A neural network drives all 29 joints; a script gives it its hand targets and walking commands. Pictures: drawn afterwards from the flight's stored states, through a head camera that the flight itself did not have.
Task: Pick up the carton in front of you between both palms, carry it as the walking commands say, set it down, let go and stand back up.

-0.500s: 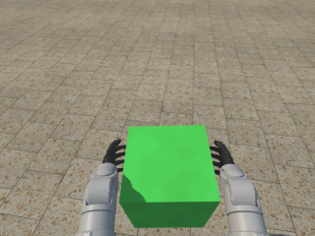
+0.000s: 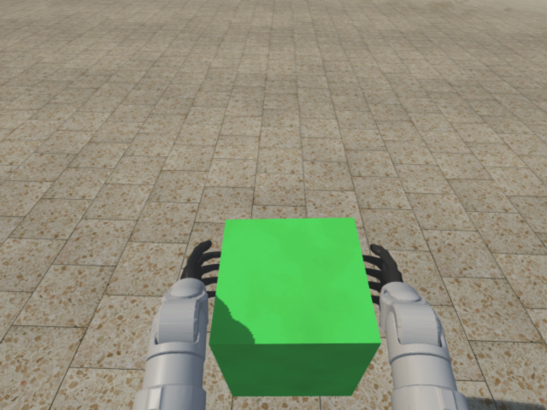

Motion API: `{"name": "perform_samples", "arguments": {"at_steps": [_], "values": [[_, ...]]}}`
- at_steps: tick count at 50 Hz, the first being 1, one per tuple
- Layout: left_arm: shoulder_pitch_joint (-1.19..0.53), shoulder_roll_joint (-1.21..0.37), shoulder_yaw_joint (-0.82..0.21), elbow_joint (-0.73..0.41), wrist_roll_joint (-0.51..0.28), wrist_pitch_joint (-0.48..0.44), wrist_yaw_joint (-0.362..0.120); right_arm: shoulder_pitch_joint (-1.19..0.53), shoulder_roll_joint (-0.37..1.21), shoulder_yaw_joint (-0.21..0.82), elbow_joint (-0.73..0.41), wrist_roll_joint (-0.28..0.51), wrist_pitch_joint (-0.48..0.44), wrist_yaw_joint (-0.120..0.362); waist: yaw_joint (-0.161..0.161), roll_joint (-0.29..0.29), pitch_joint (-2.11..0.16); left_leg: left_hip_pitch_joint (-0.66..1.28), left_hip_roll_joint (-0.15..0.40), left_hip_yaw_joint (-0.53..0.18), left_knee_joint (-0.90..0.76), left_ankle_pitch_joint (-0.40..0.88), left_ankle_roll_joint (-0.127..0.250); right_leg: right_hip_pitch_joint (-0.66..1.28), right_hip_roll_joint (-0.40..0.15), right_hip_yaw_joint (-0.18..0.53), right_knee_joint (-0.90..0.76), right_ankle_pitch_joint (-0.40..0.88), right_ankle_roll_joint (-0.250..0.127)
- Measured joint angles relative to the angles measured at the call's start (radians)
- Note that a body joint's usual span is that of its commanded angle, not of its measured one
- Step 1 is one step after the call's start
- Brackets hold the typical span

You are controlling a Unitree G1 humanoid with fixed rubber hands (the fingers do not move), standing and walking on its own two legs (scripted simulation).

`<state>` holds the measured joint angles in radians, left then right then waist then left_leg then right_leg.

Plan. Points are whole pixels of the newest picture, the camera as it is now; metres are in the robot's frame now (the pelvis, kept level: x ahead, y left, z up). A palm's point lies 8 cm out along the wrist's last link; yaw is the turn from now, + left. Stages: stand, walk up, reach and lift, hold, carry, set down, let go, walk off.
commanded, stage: hold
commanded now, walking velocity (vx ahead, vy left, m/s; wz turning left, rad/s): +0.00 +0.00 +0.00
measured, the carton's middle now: (290, 310) +0.30 +0.00 -0.04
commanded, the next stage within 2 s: set down in 0.32 s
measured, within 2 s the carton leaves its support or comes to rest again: neither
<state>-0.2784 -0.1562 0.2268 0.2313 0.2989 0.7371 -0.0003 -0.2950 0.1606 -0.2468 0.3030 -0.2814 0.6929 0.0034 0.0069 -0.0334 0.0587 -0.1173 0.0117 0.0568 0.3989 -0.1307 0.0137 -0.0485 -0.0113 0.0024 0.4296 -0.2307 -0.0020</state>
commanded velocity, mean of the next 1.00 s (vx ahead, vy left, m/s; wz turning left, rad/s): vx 0.00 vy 0.00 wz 0.00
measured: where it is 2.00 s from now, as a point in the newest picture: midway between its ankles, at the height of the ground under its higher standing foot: outside the picture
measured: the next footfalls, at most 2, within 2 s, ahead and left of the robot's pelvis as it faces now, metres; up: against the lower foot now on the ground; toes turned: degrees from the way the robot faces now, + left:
none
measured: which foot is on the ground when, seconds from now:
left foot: down 0.00-1.00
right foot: down 0.00-1.00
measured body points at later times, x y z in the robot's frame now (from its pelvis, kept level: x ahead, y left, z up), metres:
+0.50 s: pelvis +0.01 +0.01 +0.00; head -0.02 +0.03 +0.45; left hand +0.33 +0.16 +0.04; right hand +0.32 -0.14 +0.04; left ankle +0.07 +0.11 -0.74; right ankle +0.02 -0.13 -0.74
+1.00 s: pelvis -0.02 -0.02 -0.07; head +0.19 +0.01 +0.33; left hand +0.35 +0.19 -0.15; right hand +0.38 -0.11 -0.15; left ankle +0.07 +0.11 -0.74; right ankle +0.02 -0.13 -0.74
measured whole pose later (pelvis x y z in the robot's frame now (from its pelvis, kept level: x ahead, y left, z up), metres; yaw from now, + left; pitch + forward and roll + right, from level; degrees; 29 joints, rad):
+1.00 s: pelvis -0.02 -0.02 -0.07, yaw +0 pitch +26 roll -1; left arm -0.55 -0.10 0.44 0.47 0.27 0.17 -0.06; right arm -0.55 0.18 -0.34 0.53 -0.23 0.13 -0.10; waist 0.09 -0.06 0.02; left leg -1.10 0.04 -0.01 0.90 -0.24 -0.02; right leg -1.03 0.04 -0.01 0.95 -0.36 -0.02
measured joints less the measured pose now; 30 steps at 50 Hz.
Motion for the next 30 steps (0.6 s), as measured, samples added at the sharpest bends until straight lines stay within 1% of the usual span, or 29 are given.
{"name": "perform_samples", "arguments": {"at_steps": [11,21,24,30], "values": [[-0.035,-0.010,0.027,0.038,0.023,0.003,-0.016,-0.020,0.006,-0.036,0.029,-0.021,-0.004,0.014,0.001,-0.006,-0.014,0.012,-0.016,0.018,-0.002,-0.007,0.020,0.007,-0.009,0.033,-0.002,-0.004,0.002],[-0.048,-0.013,0.036,0.050,0.028,-0.002,-0.016,-0.027,0.008,-0.041,0.026,-0.032,0.000,0.017,0.004,-0.005,-0.014,0.021,-0.021,0.021,-0.012,-0.014,0.022,0.016,-0.009,0.044,-0.015,-0.006,0.009],[-0.073,-0.021,0.065,0.077,0.042,-0.019,-0.019,-0.052,0.015,-0.065,0.053,-0.049,-0.015,0.018,0.009,-0.004,-0.009,0.013,-0.019,0.020,-0.005,-0.018,0.020,0.006,-0.008,0.044,-0.005,-0.012,0.011],[-0.163,-0.047,0.197,0.171,0.104,-0.107,-0.049,-0.145,0.050,-0.175,0.152,-0.110,-0.101,0.025,0.029,-0.007,0.010,-0.064,-0.012,0.015,0.048,-0.037,0.012,-0.076,0.000,0.041,0.060,-0.038,0.012]]}}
